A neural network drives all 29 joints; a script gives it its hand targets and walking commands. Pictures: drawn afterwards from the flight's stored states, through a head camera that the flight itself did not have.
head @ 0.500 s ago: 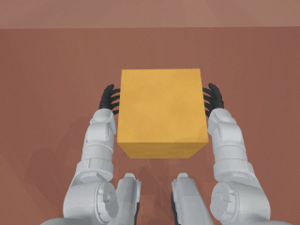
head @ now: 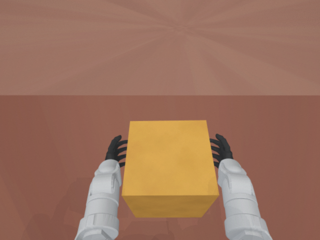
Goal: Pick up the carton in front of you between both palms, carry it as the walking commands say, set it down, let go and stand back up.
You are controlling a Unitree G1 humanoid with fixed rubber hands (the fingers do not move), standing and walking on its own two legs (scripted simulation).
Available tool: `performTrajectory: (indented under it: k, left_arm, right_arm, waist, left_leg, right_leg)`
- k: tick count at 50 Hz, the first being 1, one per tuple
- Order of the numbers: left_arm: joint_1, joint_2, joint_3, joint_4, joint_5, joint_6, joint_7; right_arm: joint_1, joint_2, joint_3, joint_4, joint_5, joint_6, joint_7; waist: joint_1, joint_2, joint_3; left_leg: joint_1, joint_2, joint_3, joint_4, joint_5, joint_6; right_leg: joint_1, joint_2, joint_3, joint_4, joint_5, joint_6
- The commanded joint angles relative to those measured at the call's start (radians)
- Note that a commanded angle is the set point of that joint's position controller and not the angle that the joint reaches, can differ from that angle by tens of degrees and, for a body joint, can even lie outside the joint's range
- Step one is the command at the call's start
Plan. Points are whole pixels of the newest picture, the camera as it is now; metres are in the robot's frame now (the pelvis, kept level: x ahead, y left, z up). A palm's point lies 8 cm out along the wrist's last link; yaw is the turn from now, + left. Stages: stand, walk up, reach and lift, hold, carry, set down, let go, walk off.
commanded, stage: reach and lift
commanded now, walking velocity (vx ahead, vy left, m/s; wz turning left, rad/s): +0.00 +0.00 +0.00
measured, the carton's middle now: (168, 172) +0.32 +0.00 -0.07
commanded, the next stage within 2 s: hold in 1.18 s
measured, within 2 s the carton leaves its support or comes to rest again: neither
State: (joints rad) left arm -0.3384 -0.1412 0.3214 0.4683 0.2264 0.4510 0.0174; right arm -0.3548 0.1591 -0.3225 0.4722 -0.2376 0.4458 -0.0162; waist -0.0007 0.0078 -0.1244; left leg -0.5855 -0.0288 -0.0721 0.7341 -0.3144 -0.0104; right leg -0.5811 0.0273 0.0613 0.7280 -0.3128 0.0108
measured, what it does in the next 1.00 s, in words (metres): stands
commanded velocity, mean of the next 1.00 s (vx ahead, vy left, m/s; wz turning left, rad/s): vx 0.00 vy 0.00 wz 0.00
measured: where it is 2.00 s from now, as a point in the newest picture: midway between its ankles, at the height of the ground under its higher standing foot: outside the picture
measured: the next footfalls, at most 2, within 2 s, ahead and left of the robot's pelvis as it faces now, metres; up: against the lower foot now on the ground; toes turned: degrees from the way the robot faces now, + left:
none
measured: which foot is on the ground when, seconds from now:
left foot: down 0.00-1.00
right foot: down 0.00-1.00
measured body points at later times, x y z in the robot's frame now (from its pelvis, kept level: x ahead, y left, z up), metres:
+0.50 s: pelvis -0.01 +0.00 +0.03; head -0.03 +0.00 +0.47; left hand +0.30 +0.16 +0.05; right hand +0.31 -0.15 +0.05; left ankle +0.03 +0.12 -0.71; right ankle +0.03 -0.13 -0.71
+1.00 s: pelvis +0.01 +0.00 +0.03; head -0.02 +0.00 +0.48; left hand +0.32 +0.15 +0.06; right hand +0.32 -0.15 +0.06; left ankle +0.03 +0.13 -0.71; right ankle +0.03 -0.13 -0.71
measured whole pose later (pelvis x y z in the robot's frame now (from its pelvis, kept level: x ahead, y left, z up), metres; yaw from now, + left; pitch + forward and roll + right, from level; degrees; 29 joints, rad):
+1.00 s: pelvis +0.01 +0.00 +0.03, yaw +0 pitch -6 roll +0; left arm -0.32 -0.17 0.30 0.34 0.30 0.64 -0.02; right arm -0.33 0.17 -0.30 0.34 -0.30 0.64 0.03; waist 0.00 0.01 0.03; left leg -0.11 -0.02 -0.08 0.42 -0.21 -0.01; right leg -0.11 0.01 0.07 0.41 -0.21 0.01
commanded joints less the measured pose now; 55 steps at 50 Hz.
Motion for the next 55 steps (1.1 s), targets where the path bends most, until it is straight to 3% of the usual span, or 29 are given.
performTrajectory:
  k: [1, 4, 7, 8, 10, 13, 14, 17, 18, 20, 21, 22, 25, 26, 27, 29, 30, 31, 33, 34, 35, 38, 39, 42, 44, 46, 47, 49, 55]
  left_arm:
    - [-0.517, -1.038, -0.62, 0.0, -0.173, 0.026, -0.243]
    - [-0.504, -1.038, -0.605, -0.01, -0.164, 0.055, -0.253]
    - [-0.411, -0.973, -0.618, -0.034, -0.153, 0.093, -0.251]
    - [-0.503, -1.0, -0.626, -0.073, -0.168, 0.099, -0.252]
    - [-0.426, -0.973, -0.55, -0.026, -0.143, 0.127, -0.253]
    - [-0.509, -0.96, -0.536, -0.047, -0.119, 0.132, -0.26]
    - [-0.433, -0.945, -0.509, -0.026, -0.127, 0.138, -0.258]
    - [-0.541, -0.953, -0.509, -0.03, -0.113, 0.132, -0.263]
    - [-0.506, -0.926, -0.522, -0.048, -0.107, 0.133, -0.263]
    - [-0.52, -0.909, -0.497, -0.03, -0.091, 0.131, -0.265]
    - [-0.598, -0.932, -0.515, -0.083, -0.124, 0.112, -0.274]
    - [-0.582, -0.956, -0.531, -0.064, -0.109, 0.122, -0.269]
    - [-0.58, -0.991, -0.55, -0.041, -0.138, 0.107, -0.271]
    - [-0.605, -0.979, -0.519, 0.022, -0.133, 0.111, -0.271]
    - [-0.592, -0.937, -0.513, -0.066, -0.121, 0.105, -0.266]
    - [-0.615, -0.951, -0.513, -0.04, -0.131, 0.112, -0.267]
    - [-0.616, -0.974, -0.518, -0.031, -0.1, 0.123, -0.271]
    - [-0.642, -1.002, -0.493, 0.0, -0.113, 0.119, -0.271]
    - [-0.615, -0.999, -0.556, -0.047, -0.136, 0.126, -0.275]
    - [-0.657, -0.998, -0.557, -0.092, -0.149, 0.116, -0.274]
    - [-0.643, -0.975, -0.544, -0.07, -0.136, 0.13, -0.272]
    - [-0.573, -0.972, -0.507, -0.049, -0.116, 0.143, -0.265]
    - [-0.585, -0.973, -0.547, -0.061, -0.146, 0.143, -0.267]
    - [-0.564, -0.936, -0.533, -0.042, -0.12, 0.152, -0.265]
    - [-0.563, -0.939, -0.534, -0.098, -0.121, 0.152, -0.263]
    - [-0.544, -0.919, -0.54, -0.081, -0.143, 0.159, -0.265]
    - [-0.492, -0.947, -0.53, -0.103, -0.107, 0.161, -0.265]
    - [-0.547, -0.981, -0.564, -0.146, -0.165, 0.161, -0.261]
    - [-0.304, -0.944, -0.597, -0.224, -0.196, 0.192, -0.251]
  right_arm:
    - [-0.523, 0.993, 0.616, 0.005, 0.194, 0.03, 0.238]
    - [-0.473, 0.982, 0.623, -0.059, 0.168, 0.066, 0.25]
    - [-0.426, 1.01, 0.625, -0.04, 0.194, 0.1, 0.263]
    - [-0.465, 0.979, 0.584, -0.024, 0.162, 0.111, 0.265]
    - [-0.44, 0.95, 0.579, -0.056, 0.153, 0.132, 0.265]
    - [-0.456, 0.952, 0.542, -0.009, 0.126, 0.144, 0.27]
    - [-0.412, 0.951, 0.523, 0.002, 0.14, 0.156, 0.267]
    - [-0.52, 0.969, 0.533, -0.03, 0.14, 0.141, 0.273]
    - [-0.477, 0.964, 0.528, -0.031, 0.146, 0.142, 0.266]
    - [-0.516, 0.971, 0.517, -0.026, 0.143, 0.143, 0.27]
    - [-0.544, 0.986, 0.535, -0.074, 0.14, 0.13, 0.269]
    - [-0.552, 0.959, 0.518, -0.028, 0.133, 0.134, 0.268]
    - [-0.562, 0.966, 0.546, -0.034, 0.16, 0.13, 0.267]
    - [-0.574, 0.972, 0.539, -0.042, 0.148, 0.133, 0.269]
    - [-0.54, 0.991, 0.535, -0.002, 0.154, 0.133, 0.279]
    - [-0.55, 0.954, 0.482, 0.038, 0.124, 0.141, 0.282]
    - [-0.554, 0.993, 0.491, -0.006, 0.118, 0.128, 0.281]
    - [-0.623, 0.963, 0.515, 0.008, 0.099, 0.134, 0.286]
    - [-0.606, 0.967, 0.528, -0.045, 0.156, 0.132, 0.288]
    - [-0.612, 0.964, 0.543, -0.038, 0.154, 0.139, 0.283]
    - [-0.558, 0.986, 0.525, 0.0, 0.142, 0.148, 0.282]
    - [-0.594, 0.924, 0.526, -0.051, 0.131, 0.155, 0.28]
    - [-0.522, 0.928, 0.496, -0.017, 0.136, 0.15, 0.277]
    - [-0.528, 0.945, 0.515, -0.018, 0.155, 0.159, 0.272]
    - [-0.491, 0.942, 0.504, -0.033, 0.135, 0.169, 0.269]
    - [-0.487, 0.913, 0.492, -0.043, 0.124, 0.171, 0.267]
    - [-0.539, 0.924, 0.554, -0.097, 0.165, 0.169, 0.271]
    - [-0.447, 0.906, 0.55, -0.106, 0.145, 0.18, 0.264]
    - [-0.346, 0.941, 0.69, -0.307, 0.231, 0.206, 0.25]
  waist:
    - [0.003, 0.038, -0.342]
    - [-0.036, 0.004, -0.278]
    - [0.032, -0.007, -0.199]
    - [-0.029, -0.007, -0.157]
    - [0.02, -0.027, -0.116]
    - [-0.014, 0.035, -0.05]
    - [0.024, -0.029, -0.032]
    - [0.008, -0.033, -0.054]
    - [0.004, 0.048, -0.071]
    - [0.036, -0.037, -0.061]
    - [-0.017, -0.058, -0.084]
    - [-0.02, 0.024, -0.065]
    - [0.019, -0.009, -0.132]
    - [-0.032, 0.026, -0.131]
    - [0.043, -0.011, -0.095]
    - [-0.006, -0.051, -0.078]
    - [-0.029, 0.027, -0.111]
    - [0.008, 0.001, -0.103]
    - [-0.025, 0.033, -0.155]
    - [0.017, -0.004, -0.163]
    - [-0.01, -0.019, -0.132]
    - [0.016, 0.018, -0.071]
    - [-0.018, -0.008, -0.16]
    - [0.017, 0.017, -0.131]
    - [-0.018, 0.045, -0.091]
    - [-0.035, -0.022, -0.1]
    - [0.063, -0.007, -0.133]
    - [-0.036, 0.015, -0.153]
    - [0.021, -0.013, -0.179]
  left_leg:
    - [0.318, -0.074, -0.023, -0.15, 0.319, 0.006]
    - [0.386, -0.072, -0.011, -0.239, 0.268, 0.011]
    - [0.354, -0.058, -0.023, -0.303, 0.264, 0.016]
    - [0.399, -0.059, -0.02, -0.292, 0.235, 0.01]
    - [0.445, -0.045, -0.037, -0.341, 0.198, 0.018]
    - [0.399, -0.054, -0.02, -0.36, 0.178, -0.001]
    - [0.376, -0.061, -0.016, -0.362, 0.138, 0.018]
    - [0.439, -0.046, -0.014, -0.351, 0.087, 0.023]
    - [0.409, -0.06, -0.004, -0.352, 0.117, 0.015]
    - [0.424, -0.047, 0.0, -0.365, 0.068, 0.037]
    - [0.452, -0.06, 0.014, -0.329, 0.088, 0.034]
    - [0.416, -0.051, 0.003, -0.355, 0.056, 0.025]
    - [0.434, -0.036, -0.023, -0.343, 0.1, 0.029]
    - [0.461, -0.05, 0.013, -0.354, 0.109, 0.018]
    - [0.396, -0.047, -0.003, -0.353, 0.112, 0.034]
    - [0.443, -0.037, 0.0, -0.329, 0.08, 0.025]
    - [0.452, -0.052, -0.006, -0.359, 0.045, 0.017]
    - [0.398, -0.042, -0.004, -0.376, 0.008, 0.024]
    - [0.468, -0.04, -0.025, -0.378, 0.12, 0.01]
    - [0.439, -0.038, -0.014, -0.339, 0.16, 0.018]
    - [0.487, -0.05, 0.0, -0.358, 0.108, 0.014]
    - [0.471, -0.048, -0.012, -0.375, 0.188, 0.015]
    - [0.5, -0.05, -0.014, -0.368, 0.218, 0.007]
    - [0.566, -0.059, -0.013, -0.362, 0.218, 0.018]
    - [0.485, -0.059, 0.004, -0.368, 0.145, -0.001]
    - [0.524, -0.046, -0.01, -0.397, 0.192, 0.013]
    - [0.512, -0.066, -0.001, -0.367, 0.255, 0.01]
    - [0.538, -0.057, -0.008, -0.366, 0.267, -0.001]
    - [0.567, -0.067, -0.019, -0.392, 0.405, 0.0]
  right_leg:
    - [0.335, 0.077, 0.024, -0.15, 0.313, -0.012]
    - [0.364, 0.059, 0.035, -0.251, 0.281, -0.011]
    - [0.461, 0.07, 0.011, -0.268, 0.291, -0.006]
    - [0.431, 0.061, 0.02, -0.291, 0.249, -0.017]
    - [0.413, 0.057, 0.018, -0.332, 0.171, -0.02]
    - [0.446, 0.055, 0.027, -0.344, 0.203, -0.028]
    - [0.467, 0.061, 0.021, -0.353, 0.171, -0.016]
    - [0.436, 0.062, 0.018, -0.342, 0.099, -0.026]
    - [0.522, 0.029, 0.041, -0.344, 0.163, -0.023]
    - [0.459, 0.052, 0.015, -0.354, 0.078, -0.005]
    - [0.437, 0.047, 0.022, -0.362, 0.08, -0.011]
    - [0.485, 0.047, 0.022, -0.346, 0.092, -0.02]
    - [0.533, 0.044, 0.016, -0.316, 0.127, -0.021]
    - [0.491, 0.055, 0.014, -0.334, 0.161, -0.015]
    - [0.495, 0.051, 0.009, -0.327, 0.154, -0.017]
    - [0.451, 0.036, 0.005, -0.351, 0.058, -0.02]
    - [0.466, 0.05, 0.023, -0.342, 0.077, -0.022]
    - [0.482, 0.051, 0.016, -0.339, 0.053, -0.023]
    - [0.493, 0.068, -0.002, -0.329, 0.133, -0.019]
    - [0.563, 0.041, 0.009, -0.329, 0.179, -0.023]
    - [0.505, 0.056, 0.002, -0.353, 0.124, -0.022]
    - [0.495, 0.062, -0.008, -0.349, 0.201, -0.017]
    - [0.546, 0.059, -0.002, -0.353, 0.243, -0.013]
    - [0.474, 0.057, 0.002, -0.373, 0.182, -0.015]
    - [0.561, 0.042, 0.023, -0.372, 0.191, -0.025]
    - [0.493, 0.068, -0.006, -0.364, 0.228, -0.012]
    - [0.546, 0.04, -0.001, -0.368, 0.262, 0.004]
    - [0.566, 0.047, 0.016, -0.364, 0.307, -0.019]
    - [0.632, 0.052, 0.017, -0.382, 0.46, 0.017]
